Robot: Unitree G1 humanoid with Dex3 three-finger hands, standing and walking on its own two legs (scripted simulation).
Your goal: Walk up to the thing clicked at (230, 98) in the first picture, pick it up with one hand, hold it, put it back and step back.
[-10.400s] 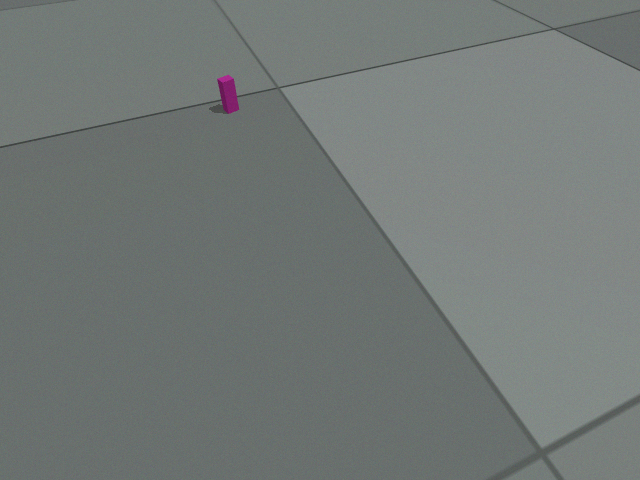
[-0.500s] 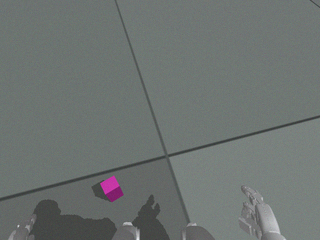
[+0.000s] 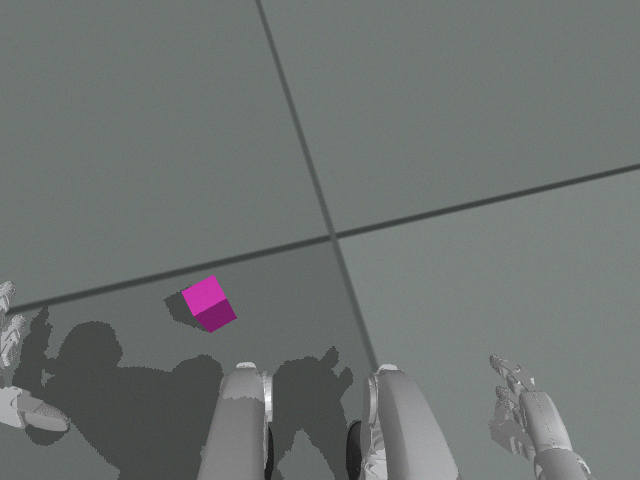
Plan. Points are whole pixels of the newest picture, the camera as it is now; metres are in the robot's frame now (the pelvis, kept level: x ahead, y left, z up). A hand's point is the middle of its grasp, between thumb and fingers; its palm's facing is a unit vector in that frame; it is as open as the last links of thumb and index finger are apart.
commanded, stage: go down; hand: left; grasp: from the side
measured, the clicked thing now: (211, 306) +0.43 +0.23 -0.48
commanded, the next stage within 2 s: approach in 1.66 s
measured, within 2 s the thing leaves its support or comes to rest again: neither
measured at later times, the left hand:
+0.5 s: hand (34, 329) +0.31 +0.39 -0.13, palm faces +0.19 -0.97 -0.16, open 17.4 cm
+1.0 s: hand (31, 326) +0.32 +0.41 -0.15, palm faces +0.20 -0.97 -0.12, open 17.6 cm
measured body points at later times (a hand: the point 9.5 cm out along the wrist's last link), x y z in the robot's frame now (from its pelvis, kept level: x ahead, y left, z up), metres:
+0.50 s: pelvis -0.03 -0.01 -0.10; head +0.17 +0.04 +0.30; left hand +0.29 +0.44 -0.11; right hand +0.13 -0.28 -0.21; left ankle +0.05 +0.11 -0.54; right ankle +0.04 -0.12 -0.54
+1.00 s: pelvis -0.04 +0.00 -0.15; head +0.17 +0.05 +0.25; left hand +0.30 +0.46 -0.14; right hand +0.13 -0.28 -0.25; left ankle +0.05 +0.11 -0.54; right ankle +0.04 -0.12 -0.54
